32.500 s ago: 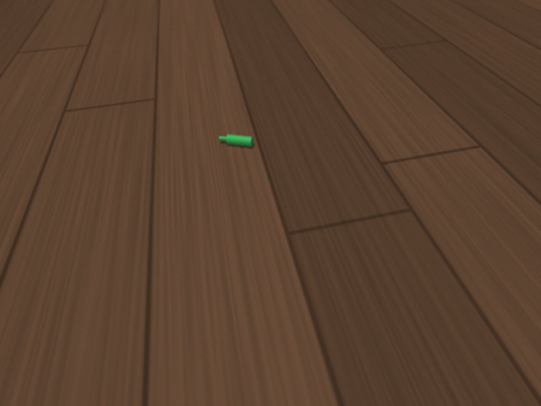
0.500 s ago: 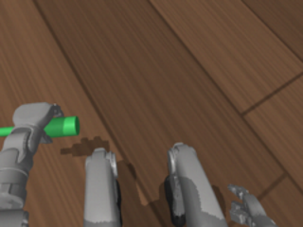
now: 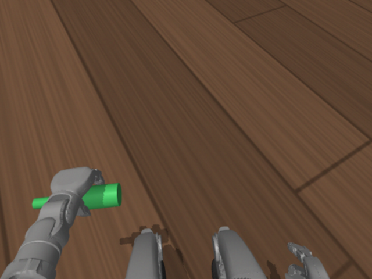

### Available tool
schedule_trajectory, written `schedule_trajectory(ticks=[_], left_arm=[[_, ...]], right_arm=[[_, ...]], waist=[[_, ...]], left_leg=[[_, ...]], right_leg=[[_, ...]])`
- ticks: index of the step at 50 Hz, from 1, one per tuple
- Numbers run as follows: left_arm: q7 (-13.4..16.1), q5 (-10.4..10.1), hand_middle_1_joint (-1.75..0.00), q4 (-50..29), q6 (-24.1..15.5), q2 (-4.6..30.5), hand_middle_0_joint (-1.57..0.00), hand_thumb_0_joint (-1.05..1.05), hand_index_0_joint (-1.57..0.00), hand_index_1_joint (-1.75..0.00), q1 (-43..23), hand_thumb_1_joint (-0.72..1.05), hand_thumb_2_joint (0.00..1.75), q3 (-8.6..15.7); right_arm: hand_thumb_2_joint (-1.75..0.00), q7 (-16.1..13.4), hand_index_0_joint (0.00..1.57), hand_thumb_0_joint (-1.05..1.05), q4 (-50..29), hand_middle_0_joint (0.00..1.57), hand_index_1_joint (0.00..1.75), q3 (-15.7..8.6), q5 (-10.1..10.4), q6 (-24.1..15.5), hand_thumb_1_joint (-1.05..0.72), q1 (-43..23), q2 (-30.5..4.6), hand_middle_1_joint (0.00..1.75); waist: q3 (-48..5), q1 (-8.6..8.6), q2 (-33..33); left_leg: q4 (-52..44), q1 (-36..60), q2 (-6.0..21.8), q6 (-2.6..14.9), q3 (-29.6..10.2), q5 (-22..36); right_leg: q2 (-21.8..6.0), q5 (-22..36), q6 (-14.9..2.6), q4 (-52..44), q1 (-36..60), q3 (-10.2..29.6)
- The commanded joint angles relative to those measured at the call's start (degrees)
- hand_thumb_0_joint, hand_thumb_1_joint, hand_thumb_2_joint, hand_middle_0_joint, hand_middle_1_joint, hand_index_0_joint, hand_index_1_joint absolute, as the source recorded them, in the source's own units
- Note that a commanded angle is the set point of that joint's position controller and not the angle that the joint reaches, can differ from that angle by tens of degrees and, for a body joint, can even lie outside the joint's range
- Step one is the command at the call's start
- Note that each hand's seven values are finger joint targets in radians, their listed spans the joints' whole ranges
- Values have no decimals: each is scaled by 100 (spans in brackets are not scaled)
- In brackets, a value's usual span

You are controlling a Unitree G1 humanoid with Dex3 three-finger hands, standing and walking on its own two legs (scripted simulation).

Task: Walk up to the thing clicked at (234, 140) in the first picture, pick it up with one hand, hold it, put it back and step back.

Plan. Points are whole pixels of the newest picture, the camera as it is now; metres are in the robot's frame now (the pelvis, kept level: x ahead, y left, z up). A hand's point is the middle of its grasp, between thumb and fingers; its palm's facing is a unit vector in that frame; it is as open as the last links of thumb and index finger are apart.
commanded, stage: lift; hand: left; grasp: from above
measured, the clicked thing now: (78, 198) +0.33 +0.28 -0.12
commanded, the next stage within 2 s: hold in 0.54 s
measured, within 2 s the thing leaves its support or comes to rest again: neither
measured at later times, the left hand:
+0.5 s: hand (80, 176) +0.34 +0.23 +0.01, palm faces -0.47 -0.06 -0.88, open 8.8 cm
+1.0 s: hand (76, 161) +0.36 +0.22 +0.05, palm faces -0.48 -0.05 -0.88, open 8.7 cm
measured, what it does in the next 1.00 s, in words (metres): rises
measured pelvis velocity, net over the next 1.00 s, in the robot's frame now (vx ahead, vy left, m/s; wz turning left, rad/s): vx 0.06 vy -0.01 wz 0.01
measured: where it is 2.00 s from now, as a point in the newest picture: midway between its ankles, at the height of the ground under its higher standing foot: outside the picture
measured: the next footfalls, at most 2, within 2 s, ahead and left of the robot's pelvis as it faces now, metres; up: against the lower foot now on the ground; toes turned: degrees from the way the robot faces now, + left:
none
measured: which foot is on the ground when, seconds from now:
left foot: down 0.00-1.00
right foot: down 0.00-1.00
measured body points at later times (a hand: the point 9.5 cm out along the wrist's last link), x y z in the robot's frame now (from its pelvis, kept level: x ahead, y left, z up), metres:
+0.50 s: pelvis +0.04 +0.00 +0.09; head +0.09 +0.00 +0.54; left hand +0.36 +0.23 +0.06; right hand +0.13 -0.27 -0.03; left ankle +0.08 +0.12 -0.60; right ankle +0.06 -0.15 -0.60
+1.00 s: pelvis +0.06 -0.01 +0.12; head +0.09 -0.01 +0.57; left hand +0.38 +0.22 +0.10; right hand +0.17 -0.27 +0.00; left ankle +0.08 +0.12 -0.60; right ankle +0.06 -0.15 -0.60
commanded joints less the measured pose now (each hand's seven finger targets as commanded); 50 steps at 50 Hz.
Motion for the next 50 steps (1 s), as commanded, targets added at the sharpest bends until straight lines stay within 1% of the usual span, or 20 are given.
schedule_trajectory(ticks=[1, 2, 3, 5, 8, 15, 18, 19, 21, 27, 31, 33, 35, 37, 40, 41, 44, 45, 47, 50], left_arm=[[375, -2, -47, -1010, -102, 1023, -119, 0, -119, -47, -1905, 85, 64, 439], [403, 40, -49, -892, -93, 972, -118, 0, -117, -49, -1839, 84, 66, 397], [461, 46, -49, -875, -105, 1093, -117, 0, -116, -50, -1920, 83, 67, 531], [552, 89, -49, -866, -100, 882, -117, 0, -117, -50, -2093, 82, 67, 325], [707, 138, -49, -767, -40, 1032, -116, 0, -114, -51, -2063, 79, 71, 490], [812, 179, -47, -618, 143, 890, -115, 0, -113, -49, -2048, 76, 70, 397], [769, 132, -47, -542, 215, 753, -116, 0, -114, -49, -1954, 77, 72, 291], [769, 111, -47, -553, 237, 799, -116, 0, -114, -50, -1946, 76, 74, 337], [734, 78, -45, -575, 257, 628, -116, 0, -113, -47, -2060, 75, 73, 187], [650, 70, -43, -491, 203, 643, -117, 0, -115, -46, -1922, 77, 71, 203], [598, 66, -43, -597, 160, 583, -117, 0, -115, -45, -1986, 76, 72, 157], [594, 49, -44, -667, 134, 704, -116, 0, -114, -46, -1924, 77, 69, 266], [555, 121, -44, -730, 123, 629, -114, 0, -114, -45, -2074, 77, 67, 163], [541, 101, -43, -758, 99, 729, -115, 0, -114, -44, -2075, 77, 67, 238], [516, 84, -44, -780, 104, 579, -114, 0, -113, -45, -2021, 76, 67, 144], [522, 90, -44, -820, 109, 702, -115, 0, -114, -45, -2047, 76, 68, 225], [462, 87, -43, -782, 153, 557, -115, 0, -113, -45, -1987, 76, 69, 113], [434, 92, -43, -805, 153, 609, -114, 0, -114, -44, -2057, 77, 67, 138], [366, 66, -40, -818, 154, 720, -116, 0, -115, -42, -1954, 77, 68, 211], [257, 98, -40, -880, 139, 625, -114, 0, -113, -41, -1916, 75, 64, 144]], right_arm=[[-90, -63, 20, 0, -392, 20, 30, -392, -26, -276, -90, 300, -941, 30], [-90, -58, 20, 0, -403, 20, 30, -383, -21, -286, -90, 312, -927, 30], [-90, -52, 20, 0, -390, 20, 30, -408, -32, -305, -90, 336, -971, 30], [-90, -31, 20, 0, -346, 20, 30, -385, -54, -320, -90, 388, -929, 30], [-90, -14, 20, 0, -314, 20, 30, -423, -77, -328, -90, 423, -966, 30], [-90, 36, 20, 0, -294, 20, 30, -422, -91, -272, -90, 424, -951, 30], [-90, 34, 20, 0, -293, 20, 30, -425, -85, -244, -90, 434, -939, 30], [-90, 33, 20, 0, -321, 20, 30, -443, -85, -227, -90, 413, -946, 30], [-90, 35, 20, 0, -338, 20, 30, -435, -80, -214, -90, 408, -933, 30], [-90, 25, 20, 0, -380, 20, 30, -466, -52, -179, -89, 322, -936, 30], [-90, 20, 20, 0, -401, 20, 30, -469, -56, -154, -89, 291, -930, 30], [-90, 20, 20, 0, -406, 20, 30, -501, -46, -137, -89, 262, -965, 30], [-89, 11, 20, 0, -381, 20, 30, -501, -50, -117, -89, 276, -956, 30], [-89, 14, 20, 0, -397, 20, 30, -516, -45, -108, -89, 243, -981, 30], [-89, 27, 20, 0, -425, 20, 30, -521, -39, -92, -89, 237, -975, 30], [-89, 24, 20, 0, -420, 20, 30, -524, -37, -83, -89, 213, -988, 30], [-89, 27, 20, 0, -425, 20, 30, -528, -32, -51, -89, 195, -958, 30], [-89, 28, 20, 0, -423, 20, 30, -545, -30, -44, -89, 221, -997, 30], [-89, 32, 20, 0, -457, 20, 30, -557, -25, -14, -89, 170, -1006, 30], [-89, 35, 20, 0, -497, 20, 30, -544, -23, 17, -89, 156, -997, 30]], waist=[[-1884, -48, 610], [-1848, -42, 549], [-1861, 25, 540], [-1824, -39, 528], [-1735, 39, 580], [-1564, 96, 419], [-1524, 57, 274], [-1573, 116, 263], [-1437, 58, 221], [-1201, 115, 218], [-1211, 85, 199], [-1284, 162, 251], [-1229, 81, 266], [-1123, 128, 276], [-1229, 107, 132], [-1217, 162, 177], [-1190, 147, 50], [-1187, 115, 53], [-1168, 207, 170], [-1073, 203, 134]], left_leg=[[-1920, 2661, -191, -8, -102, 244], [-1992, 2755, -221, -4, -56, 382], [-2116, 2882, -219, -3, -47, 376], [-2233, 3102, -264, -2, 45, 651], [-2532, 3433, -281, -25, 106, 853], [-3074, 4046, -318, -40, 128, 1309], [-3216, 4261, -334, -26, 148, 1632], [-3275, 4390, -355, -14, 191, 1733], [-3431, 4499, -364, -20, 193, 1723], [-3862, 4877, -360, -43, 229, 1751], [-3992, 5100, -356, -45, 245, 2008], [-4053, 5249, -374, -55, 273, 2189], [-4092, 5341, -363, -62, 279, 2360], [-4208, 5425, -355, -73, 258, 2279], [-4236, 5592, -373, -54, 293, 2524], [-4245, 5600, -381, -54, 299, 2614], [-4273, 5666, -398, -19, 358, 2815], [-4285, 5692, -399, -16, 362, 2866], [-4349, 5791, -401, -26, 385, 2911], [-4423, 5784, -389, -27, 359, 2978]], right_leg=[[221, 518, -315, -1662, 965, -55], [233, 625, -324, -1776, 1123, -50], [234, 625, -310, -1878, 1276, -53], [232, 852, -314, -2093, 1477, -39], [218, 1006, -304, -2403, 1838, -19], [186, 1413, -271, -3007, 2539, 56], [170, 1750, -242, -3222, 2844, 106], [148, 1876, -220, -3341, 3035, 115], [138, 1860, -219, -3481, 3105, 114], [141, 1814, -237, -3832, 3380, 93], [144, 2035, -230, -3966, 3548, 105], [132, 2196, -233, -4013, 3729, 102], [147, 2352, -233, -4053, 3695, 115], [155, 2233, -241, -4136, 3751, 76], [137, 2491, -223, -4206, 3964, 112], [136, 2577, -211, -4236, 4016, 116], [133, 2873, -180, -4303, 4164, 150], [131, 2908, -182, -4307, 4198, 147], [127, 2872, -196, -4372, 4246, 123], [151, 2903, -211, -4393, 4303, 108]])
